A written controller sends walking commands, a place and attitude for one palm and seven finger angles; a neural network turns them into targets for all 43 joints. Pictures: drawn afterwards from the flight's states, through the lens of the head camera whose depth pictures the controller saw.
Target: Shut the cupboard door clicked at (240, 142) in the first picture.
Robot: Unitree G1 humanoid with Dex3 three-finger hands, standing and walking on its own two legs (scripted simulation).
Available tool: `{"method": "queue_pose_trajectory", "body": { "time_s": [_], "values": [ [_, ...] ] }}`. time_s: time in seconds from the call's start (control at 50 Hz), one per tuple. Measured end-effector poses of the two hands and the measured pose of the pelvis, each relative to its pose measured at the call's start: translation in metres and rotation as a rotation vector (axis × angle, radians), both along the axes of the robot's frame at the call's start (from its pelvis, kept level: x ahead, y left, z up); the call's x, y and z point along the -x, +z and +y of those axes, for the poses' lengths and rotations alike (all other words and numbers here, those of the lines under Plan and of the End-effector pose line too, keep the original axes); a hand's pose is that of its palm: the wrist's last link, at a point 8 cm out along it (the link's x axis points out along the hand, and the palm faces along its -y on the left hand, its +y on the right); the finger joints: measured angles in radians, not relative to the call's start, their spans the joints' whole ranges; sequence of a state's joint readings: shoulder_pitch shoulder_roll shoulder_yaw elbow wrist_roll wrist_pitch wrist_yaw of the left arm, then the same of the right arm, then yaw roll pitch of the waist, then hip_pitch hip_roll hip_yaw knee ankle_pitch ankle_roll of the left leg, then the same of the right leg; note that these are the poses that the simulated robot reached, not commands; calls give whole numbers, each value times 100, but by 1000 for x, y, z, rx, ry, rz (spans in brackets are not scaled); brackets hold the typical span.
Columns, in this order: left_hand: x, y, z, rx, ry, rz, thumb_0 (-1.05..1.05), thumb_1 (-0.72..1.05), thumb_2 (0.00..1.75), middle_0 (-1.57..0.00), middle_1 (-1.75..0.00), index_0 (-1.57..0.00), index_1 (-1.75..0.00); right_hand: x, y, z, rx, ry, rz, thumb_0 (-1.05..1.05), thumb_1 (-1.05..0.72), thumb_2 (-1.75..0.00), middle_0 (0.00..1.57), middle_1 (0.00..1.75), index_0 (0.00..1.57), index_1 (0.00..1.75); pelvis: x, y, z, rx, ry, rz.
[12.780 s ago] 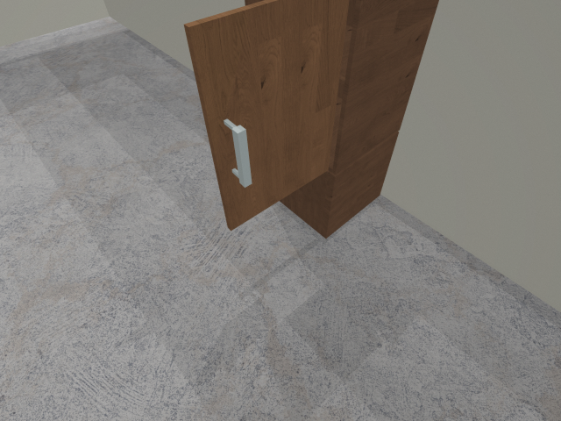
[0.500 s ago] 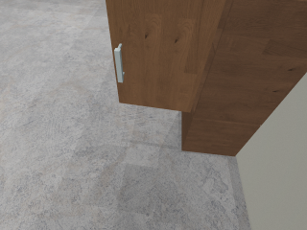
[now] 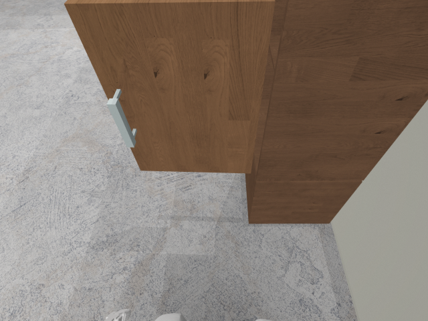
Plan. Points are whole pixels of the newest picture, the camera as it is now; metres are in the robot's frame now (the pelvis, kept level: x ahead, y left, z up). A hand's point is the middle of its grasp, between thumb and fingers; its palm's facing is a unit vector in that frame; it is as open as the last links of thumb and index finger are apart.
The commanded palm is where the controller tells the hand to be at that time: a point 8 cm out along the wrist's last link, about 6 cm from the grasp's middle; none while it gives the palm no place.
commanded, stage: take the last steps up to it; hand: left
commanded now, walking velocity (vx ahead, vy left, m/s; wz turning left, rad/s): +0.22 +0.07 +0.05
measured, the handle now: (124, 119) +0.62 +0.28 -0.04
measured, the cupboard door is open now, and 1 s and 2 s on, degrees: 88 88 88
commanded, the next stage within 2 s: come to a stop and stand still in 0.20 s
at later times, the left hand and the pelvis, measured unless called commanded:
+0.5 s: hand out of the picture +0.09 +0.20 -0.18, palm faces +0.09 -0.98 -0.15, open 7.4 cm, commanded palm none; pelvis +0.14 +0.04 +0.00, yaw +0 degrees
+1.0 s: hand (147, 312) +0.16 +0.16 -0.15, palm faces +0.02 -0.97 -0.23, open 7.3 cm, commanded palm none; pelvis +0.12 -0.03 +0.01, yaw -1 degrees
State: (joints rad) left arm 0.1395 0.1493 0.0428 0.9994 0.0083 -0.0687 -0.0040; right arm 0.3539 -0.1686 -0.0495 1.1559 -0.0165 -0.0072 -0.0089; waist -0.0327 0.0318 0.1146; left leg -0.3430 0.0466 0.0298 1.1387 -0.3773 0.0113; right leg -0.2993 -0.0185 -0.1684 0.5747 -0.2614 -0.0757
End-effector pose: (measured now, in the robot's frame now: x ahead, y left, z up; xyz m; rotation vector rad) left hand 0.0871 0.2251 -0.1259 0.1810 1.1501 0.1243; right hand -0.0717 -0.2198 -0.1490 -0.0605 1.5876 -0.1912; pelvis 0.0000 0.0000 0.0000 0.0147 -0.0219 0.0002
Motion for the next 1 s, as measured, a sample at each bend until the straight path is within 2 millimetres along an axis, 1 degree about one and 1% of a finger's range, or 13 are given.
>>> {"method": "queue_pose_trajectory", "body": {
  "time_s": [0.12,0.2,0.28,0.38,0.44,0.5,0.58,0.68,0.76,0.82,0.86,0.94,1.0],
  "values": [
    [1,8,3,-18,54,72,-1,95,90,-20,-30,-20,-30,-109,12,-10,14,48,-186,1,-91,-90,19,30,20,30,-37,14,-7,0,5,20],
    [12,5,0,13,83,156,-1,94,90,-20,-30,-20,-30,-175,18,-9,23,85,-279,1,-93,-90,19,30,20,30,-64,16,-2,2,4,22],
    [22,-2,-2,54,128,238,0,92,90,-19,-30,-20,-30,-235,22,2,27,141,-342,1,-93,-90,19,30,20,30,-91,15,9,6,11,18],
    [28,-19,6,94,173,345,0,91,90,-20,-30,-20,-30,-300,21,27,49,205,-414,1,-92,-90,19,30,20,30,-127,3,30,22,13,11],
    [18,-27,15,90,173,385,0,91,90,-20,-30,-20,-30,-319,22,41,64,208,-433,1,-92,-90,19,30,20,30,-139,-1,39,6,3,6],
    [-1,-26,24,75,152,382,1,91,90,-19,-30,-20,-30,-323,23,51,66,198,-418,1,-91,-90,19,30,20,30,-141,2,43,9,-6,5],
    [-33,-21,39,40,123,323,1,91,90,-19,-30,-20,-30,-311,22,50,70,159,-384,0,-92,-90,20,30,20,30,-135,6,42,28,-10,13],
    [-68,-14,52,-19,83,224,0,91,90,-19,-30,-20,-30,-285,24,17,113,122,-353,-1,-93,-90,20,30,21,30,-123,7,29,38,-31,24],
    [-86,-5,46,-57,53,148,0,91,90,-19,-30,-20,-30,-255,19,-15,128,98,-314,0,-92,-90,20,30,20,30,-114,5,13,37,-30,26],
    [-88,-3,33,-84,37,92,0,91,90,-19,-30,-20,-30,-233,8,-39,118,72,-285,0,-92,-90,20,30,20,30,-111,-3,-6,3,-25,28],
    [-83,-1,19,-87,31,93,0,91,90,-19,-30,-20,-30,-219,5,-50,105,57,-255,0,-92,-90,20,30,20,30,-109,-2,-14,2,-24,16],
    [-71,7,-9,-45,26,116,0,91,90,-19,-30,-20,-30,-200,10,-59,78,52,-208,1,-92,-90,19,30,20,30,-113,8,-23,-10,-16,14],
    [-64,7,-20,-22,41,129,1,91,90,-20,-30,-20,-30,-191,14,-59,67,53,-181,1,-91,-90,19,30,20,30,-115,13,-26,-17,-11,19]
  ]
}}
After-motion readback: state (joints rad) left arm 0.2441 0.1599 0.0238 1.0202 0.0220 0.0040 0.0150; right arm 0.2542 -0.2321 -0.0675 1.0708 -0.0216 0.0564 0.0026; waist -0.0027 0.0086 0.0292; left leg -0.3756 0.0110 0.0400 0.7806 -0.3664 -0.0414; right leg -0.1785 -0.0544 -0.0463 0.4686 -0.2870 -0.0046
